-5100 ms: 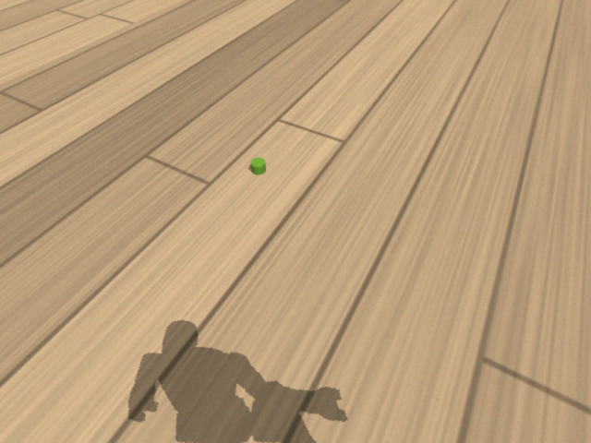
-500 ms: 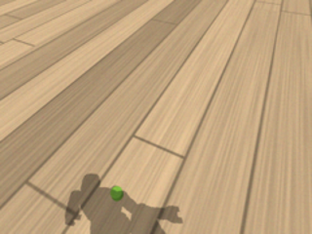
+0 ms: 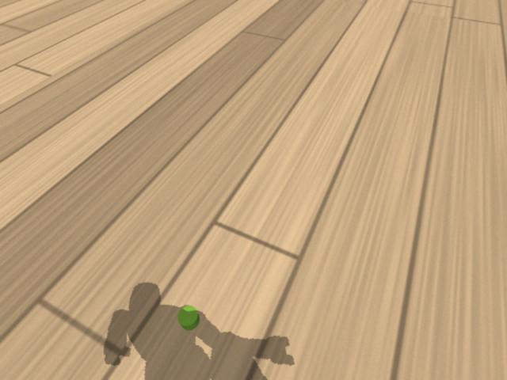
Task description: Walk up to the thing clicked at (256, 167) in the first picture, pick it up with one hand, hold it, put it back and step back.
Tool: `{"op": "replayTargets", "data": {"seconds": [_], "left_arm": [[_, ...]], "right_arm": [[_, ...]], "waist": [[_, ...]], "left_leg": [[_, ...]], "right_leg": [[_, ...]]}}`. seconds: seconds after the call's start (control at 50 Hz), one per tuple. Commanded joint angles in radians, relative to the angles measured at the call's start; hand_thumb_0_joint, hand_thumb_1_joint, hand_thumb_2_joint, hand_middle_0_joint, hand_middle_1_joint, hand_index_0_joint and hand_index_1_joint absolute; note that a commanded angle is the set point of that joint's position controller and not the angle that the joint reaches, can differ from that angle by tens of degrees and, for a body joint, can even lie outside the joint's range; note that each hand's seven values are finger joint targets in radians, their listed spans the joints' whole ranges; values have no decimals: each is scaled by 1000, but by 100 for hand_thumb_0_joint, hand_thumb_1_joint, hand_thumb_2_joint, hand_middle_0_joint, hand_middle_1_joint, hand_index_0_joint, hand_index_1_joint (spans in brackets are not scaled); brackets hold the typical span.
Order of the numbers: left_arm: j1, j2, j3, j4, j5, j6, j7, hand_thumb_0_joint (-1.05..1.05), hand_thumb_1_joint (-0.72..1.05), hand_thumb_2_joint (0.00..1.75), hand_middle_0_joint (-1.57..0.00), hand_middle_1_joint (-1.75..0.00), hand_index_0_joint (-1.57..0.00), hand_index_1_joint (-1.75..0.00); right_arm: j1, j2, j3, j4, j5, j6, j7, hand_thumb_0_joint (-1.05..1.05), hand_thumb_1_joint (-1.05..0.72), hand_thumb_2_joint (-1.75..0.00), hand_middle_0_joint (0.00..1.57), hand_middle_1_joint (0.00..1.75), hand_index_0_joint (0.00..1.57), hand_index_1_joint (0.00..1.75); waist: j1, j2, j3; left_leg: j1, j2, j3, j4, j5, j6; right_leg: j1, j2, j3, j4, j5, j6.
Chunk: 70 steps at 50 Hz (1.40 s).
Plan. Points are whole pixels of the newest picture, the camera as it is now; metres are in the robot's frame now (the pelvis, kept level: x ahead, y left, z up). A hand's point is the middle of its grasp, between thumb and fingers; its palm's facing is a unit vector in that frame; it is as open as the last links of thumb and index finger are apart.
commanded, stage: walk up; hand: left
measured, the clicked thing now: (189, 318) +0.45 +0.27 -0.76
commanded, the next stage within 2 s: stand in 0.08 s
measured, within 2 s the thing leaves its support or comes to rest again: neither
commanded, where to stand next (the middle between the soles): +0.07 +0.00 m, yaw +1 degrees
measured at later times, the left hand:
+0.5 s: hand out of the picture +0.09 +0.25 -0.15, palm faces -0.02 -0.94 -0.35, open 7.4 cm
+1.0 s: hand out of the picture +0.09 +0.25 -0.16, palm faces -0.02 -0.94 -0.34, open 7.4 cm
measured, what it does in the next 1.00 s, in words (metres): stands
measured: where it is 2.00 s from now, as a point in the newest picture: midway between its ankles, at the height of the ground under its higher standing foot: outside the picture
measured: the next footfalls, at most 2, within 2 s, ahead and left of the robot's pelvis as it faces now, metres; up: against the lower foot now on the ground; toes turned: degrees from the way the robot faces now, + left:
none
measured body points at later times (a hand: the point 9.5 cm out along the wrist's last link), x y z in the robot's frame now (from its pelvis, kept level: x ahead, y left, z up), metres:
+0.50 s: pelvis +0.01 +0.00 +0.00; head +0.02 +0.00 +0.45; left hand +0.09 +0.30 -0.13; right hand +0.09 -0.30 -0.14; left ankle -0.01 +0.12 -0.75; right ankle +0.02 -0.12 -0.75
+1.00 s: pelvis +0.02 -0.01 +0.00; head +0.02 -0.01 +0.45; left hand +0.09 +0.29 -0.13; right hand +0.10 -0.30 -0.13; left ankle -0.01 +0.12 -0.75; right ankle +0.02 -0.12 -0.75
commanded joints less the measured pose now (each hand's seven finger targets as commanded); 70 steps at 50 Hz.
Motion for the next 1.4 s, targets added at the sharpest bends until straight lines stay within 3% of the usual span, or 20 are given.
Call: {"op": "replayTargets", "data": {"seconds": [0.0, 0.12, 0.24, 0.38, 0.54, 0.68, 0.84, 1.38], "left_arm": [[-49, 209, 37, -60, -4, -22, 14, 0, 90, 90, -20, -30, -20, -30], [-45, 214, 27, -69, -5, -29, 19, 0, 90, 90, -20, -30, -20, -30], [-36, 218, 22, -74, -3, -32, 18, 0, 90, 90, -20, -30, -20, -30], [-36, 223, 19, -81, -3, -32, 21, 0, 90, 90, -20, -30, -20, -30], [-30, 225, 16, -83, -6, -35, 22, 0, 90, 90, -20, -30, -20, -30], [-24, 228, 15, -80, -6, -35, 22, 0, 90, 90, -20, -30, -20, -30], [-17, 230, 16, -82, -5, -36, 23, 0, 90, 90, -20, -30, -20, -30], [-18, 235, 23, -82, -6, -33, 22, 0, 90, 90, -20, -30, -20, -30]], "right_arm": [[-49, -209, -42, -62, 1, -18, -13, 0, -90, -90, 20, 30, 20, 30], [-56, -204, -36, -66, -2, -15, -14, 0, -90, -90, 20, 30, 20, 30], [-45, -210, -36, -64, -1, -17, -13, 0, -90, -90, 20, 30, 20, 30], [-42, -205, -33, -67, -2, -14, -12, 0, -90, -90, 20, 30, 20, 30], [-33, -209, -35, -65, -2, -14, -12, 0, -90, -90, 20, 30, 20, 30], [-40, -207, -34, -68, -1, -11, -10, 0, -90, -90, 20, 30, 20, 30], [-30, -206, -33, -74, -1, -11, -12, 0, -90, -90, 20, 30, 20, 30], [-15, -214, -31, -81, -2, -13, -15, 0, -90, -90, 20, 30, 20, 30]], "waist": [[0, -6, -86], [1, 2, -80], [-2, 1, -97], [-1, -10, -83], [-5, -5, -95], [-2, -6, -75], [-3, 1, -97], [1, 1, -75]], "left_leg": [[24, 126, -114, -58, 76, 21], [16, 128, -128, -69, 104, 10], [30, 131, -128, -65, 139, 13], [24, 127, -130, -72, 103, 10], [38, 130, -131, -59, 166, 10], [25, 124, -130, -60, 122, 10], [42, 129, -129, -52, 168, 12], [28, 127, -135, -65, 131, 13]], "right_leg": [[0, -116, 93, -39, 130, -24], [9, -121, 94, -53, 109, -21], [25, -128, 89, -52, 150, -23], [13, -128, 84, -60, 119, -20], [25, -130, 77, -48, 176, -24], [22, -130, 83, -63, 142, -23], [39, -132, 78, -52, 195, -26], [40, -132, 78, -59, 151, -28]]}}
